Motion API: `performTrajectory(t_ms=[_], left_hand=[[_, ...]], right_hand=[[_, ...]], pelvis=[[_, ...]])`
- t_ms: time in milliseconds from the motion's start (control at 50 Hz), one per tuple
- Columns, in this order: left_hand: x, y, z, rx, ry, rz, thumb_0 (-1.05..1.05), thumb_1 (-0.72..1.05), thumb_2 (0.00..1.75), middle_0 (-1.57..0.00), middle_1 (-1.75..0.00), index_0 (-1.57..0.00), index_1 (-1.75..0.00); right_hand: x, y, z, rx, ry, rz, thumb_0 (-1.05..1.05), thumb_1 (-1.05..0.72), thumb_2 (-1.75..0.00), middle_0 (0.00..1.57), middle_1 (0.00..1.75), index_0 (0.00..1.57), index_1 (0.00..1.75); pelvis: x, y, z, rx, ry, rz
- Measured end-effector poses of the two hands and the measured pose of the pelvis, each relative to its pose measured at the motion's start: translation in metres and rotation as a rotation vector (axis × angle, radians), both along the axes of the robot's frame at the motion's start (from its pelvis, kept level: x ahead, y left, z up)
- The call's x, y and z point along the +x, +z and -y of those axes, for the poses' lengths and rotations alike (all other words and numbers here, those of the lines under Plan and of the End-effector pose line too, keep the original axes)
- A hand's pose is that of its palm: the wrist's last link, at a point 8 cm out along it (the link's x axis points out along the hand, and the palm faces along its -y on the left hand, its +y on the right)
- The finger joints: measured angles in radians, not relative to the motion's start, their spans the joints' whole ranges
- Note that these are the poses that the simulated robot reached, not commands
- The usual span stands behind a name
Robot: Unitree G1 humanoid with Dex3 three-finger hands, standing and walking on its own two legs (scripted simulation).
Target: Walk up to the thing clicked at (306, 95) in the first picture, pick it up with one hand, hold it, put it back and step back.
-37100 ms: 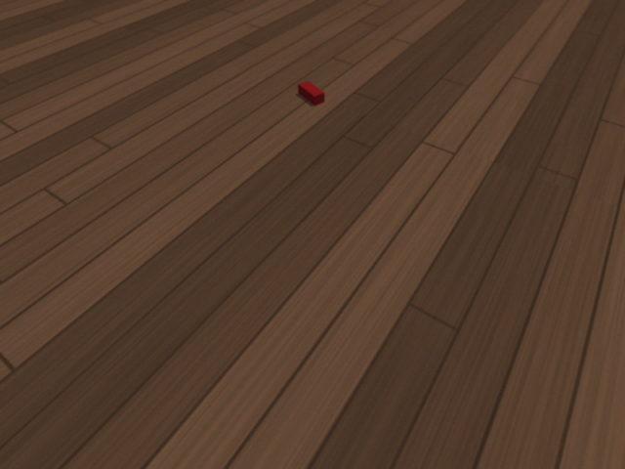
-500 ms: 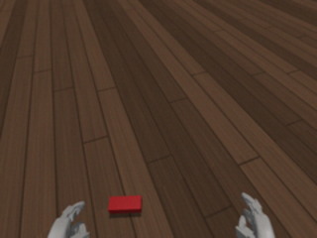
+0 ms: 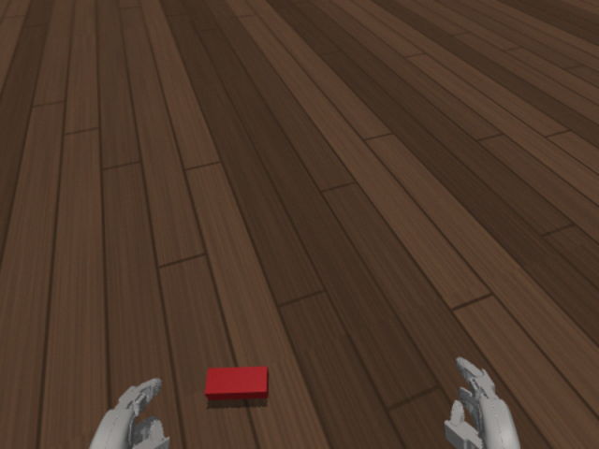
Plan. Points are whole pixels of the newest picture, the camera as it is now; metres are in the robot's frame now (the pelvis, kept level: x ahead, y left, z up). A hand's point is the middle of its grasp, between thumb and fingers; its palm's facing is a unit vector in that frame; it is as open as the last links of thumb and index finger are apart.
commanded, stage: home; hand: left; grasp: from above
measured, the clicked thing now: (238, 383) +0.44 +0.19 -0.69
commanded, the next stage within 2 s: stand in 0.86 s
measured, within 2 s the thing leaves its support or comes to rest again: neither
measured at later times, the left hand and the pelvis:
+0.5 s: hand (166, 438) +0.17 +0.18 -0.05, palm faces +0.03 -0.98 -0.21, open 7.4 cm; pelvis +0.01 +0.00 +0.00, yaw +0 degrees
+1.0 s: hand (163, 441) +0.17 +0.18 -0.06, palm faces +0.01 -0.97 -0.25, open 7.4 cm; pelvis +0.00 +0.00 +0.00, yaw +0 degrees
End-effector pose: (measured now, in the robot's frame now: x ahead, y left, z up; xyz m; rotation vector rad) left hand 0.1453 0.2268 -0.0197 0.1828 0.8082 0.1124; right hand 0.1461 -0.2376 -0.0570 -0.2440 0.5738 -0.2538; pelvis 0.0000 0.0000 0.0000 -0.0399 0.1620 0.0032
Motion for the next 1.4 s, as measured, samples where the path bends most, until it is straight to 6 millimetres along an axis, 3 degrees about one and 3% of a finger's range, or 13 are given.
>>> performTrajectory(t_ms=[380,960,1060,1240,1400], left_hand=[[0.009,-0.001,0.001,0.001,-0.001,0.003,0.02,0.91,0.90,-0.20,-0.30,-0.20,-0.30],[0.004,-0.001,-0.001,-0.001,0.001,0.004,0.02,0.91,0.90,-0.20,-0.30,-0.20,-0.30],[0.009,-0.024,-0.019,0.097,-0.036,0.008,0.01,0.91,0.90,-0.20,-0.31,-0.21,-0.30],[-0.033,-0.045,-0.054,0.122,0.034,-0.189,0.01,0.91,0.90,-0.20,-0.30,-0.21,-0.30],[-0.078,-0.050,-0.062,0.105,0.095,-0.347,0.01,0.91,0.90,-0.20,-0.30,-0.20,-0.30]], right_hand=[[0.004,-0.002,0.004,-0.005,-0.011,-0.026,0.02,-0.90,-0.90,0.20,0.30,0.20,0.30],[0.002,-0.001,0.000,0.000,-0.009,-0.018,0.02,-0.90,-0.89,0.20,0.30,0.20,0.30],[-0.008,-0.018,0.007,-0.047,0.129,-0.282,0.01,-0.90,-0.90,0.20,0.30,0.20,0.30],[-0.046,-0.014,0.026,-0.009,0.053,-0.482,0.01,-0.90,-0.90,0.20,0.30,0.20,0.30],[-0.063,-0.011,0.021,0.016,0.011,-0.571,0.01,-0.90,-0.90,0.20,0.30,0.20,0.30]], pelvis=[[0.009,0.000,0.001,0.000,0.001,-0.009],[0.005,-0.001,-0.001,-0.003,0.002,-0.007],[-0.004,0.012,-0.002,0.030,-0.005,0.088],[-0.001,0.034,-0.008,0.037,-0.007,0.155],[0.004,0.049,-0.014,0.033,0.000,0.195]])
